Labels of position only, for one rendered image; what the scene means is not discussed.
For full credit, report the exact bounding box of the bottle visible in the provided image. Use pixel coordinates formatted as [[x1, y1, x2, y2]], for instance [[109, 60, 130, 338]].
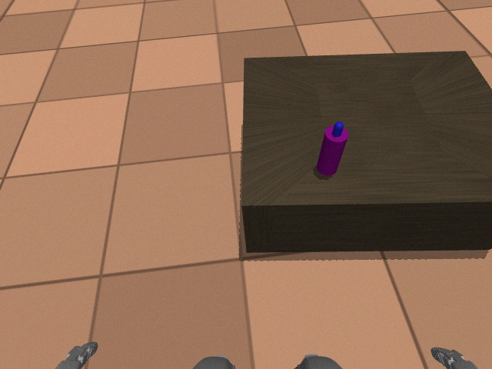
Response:
[[317, 121, 348, 176]]

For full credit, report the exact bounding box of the right robot hand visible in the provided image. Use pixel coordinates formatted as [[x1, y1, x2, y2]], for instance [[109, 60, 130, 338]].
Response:
[[431, 347, 478, 369]]

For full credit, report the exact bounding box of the left robot hand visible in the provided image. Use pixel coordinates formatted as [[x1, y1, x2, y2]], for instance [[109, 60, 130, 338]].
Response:
[[56, 341, 98, 369]]

